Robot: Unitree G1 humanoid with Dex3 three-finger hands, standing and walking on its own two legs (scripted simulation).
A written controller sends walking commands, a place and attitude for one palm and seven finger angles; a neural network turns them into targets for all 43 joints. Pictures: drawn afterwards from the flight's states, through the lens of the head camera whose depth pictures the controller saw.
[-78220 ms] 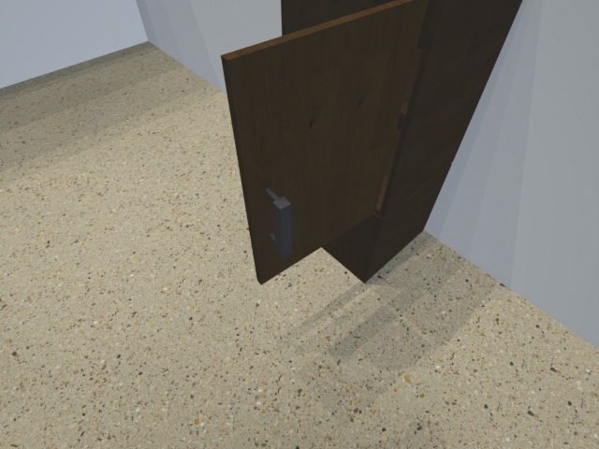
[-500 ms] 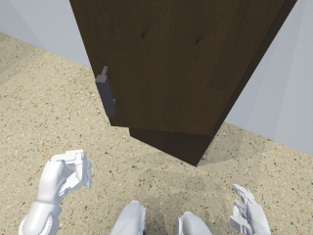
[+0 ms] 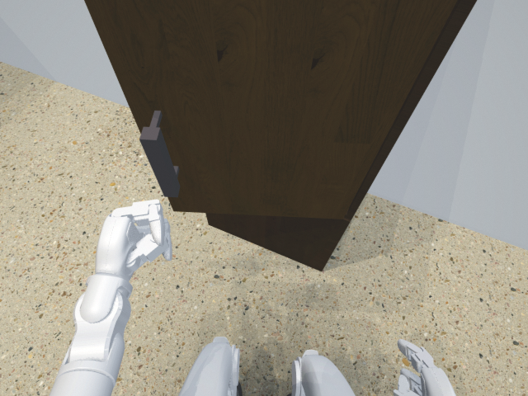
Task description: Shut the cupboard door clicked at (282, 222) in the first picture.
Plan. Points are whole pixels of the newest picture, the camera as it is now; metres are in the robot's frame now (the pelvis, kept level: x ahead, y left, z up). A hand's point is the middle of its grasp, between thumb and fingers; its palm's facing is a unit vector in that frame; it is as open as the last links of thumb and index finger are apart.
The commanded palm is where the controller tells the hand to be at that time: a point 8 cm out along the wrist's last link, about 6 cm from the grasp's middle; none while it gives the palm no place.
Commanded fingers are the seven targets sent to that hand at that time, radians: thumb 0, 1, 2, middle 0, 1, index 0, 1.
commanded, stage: bring the fist close to the handle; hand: left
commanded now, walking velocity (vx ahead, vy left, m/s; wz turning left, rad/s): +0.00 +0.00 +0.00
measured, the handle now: (165, 156) +0.49 +0.19 +0.02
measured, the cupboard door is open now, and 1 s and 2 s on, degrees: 21 21 4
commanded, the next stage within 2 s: push the door shut along its arc in 0.74 s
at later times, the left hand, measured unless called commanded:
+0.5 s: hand (185, 195) +0.41 +0.15 +0.02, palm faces -0.01 -1.00 -0.04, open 3.1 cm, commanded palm +0.38 +0.20 +0.02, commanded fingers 0.00 0.90 0.90 -1.30 -1.50 -1.30 -1.50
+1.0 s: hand (189, 198) +0.41 +0.14 +0.02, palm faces -0.04 -1.00 -0.06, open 3.1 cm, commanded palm +0.40 +0.19 +0.02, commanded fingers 0.00 0.90 0.90 -1.30 -1.50 -1.30 -1.50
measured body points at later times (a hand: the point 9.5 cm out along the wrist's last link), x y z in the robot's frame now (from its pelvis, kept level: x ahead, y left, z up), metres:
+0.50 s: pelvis +0.00 +0.00 -0.01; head +0.12 +0.00 +0.43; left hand +0.41 +0.20 +0.03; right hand +0.09 -0.26 -0.13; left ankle +0.05 +0.09 -0.62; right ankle +0.01 -0.10 -0.62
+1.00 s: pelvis +0.00 -0.01 +0.00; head +0.11 +0.00 +0.43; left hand +0.40 +0.19 +0.03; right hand +0.11 -0.27 -0.12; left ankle +0.05 +0.09 -0.62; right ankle +0.01 -0.10 -0.62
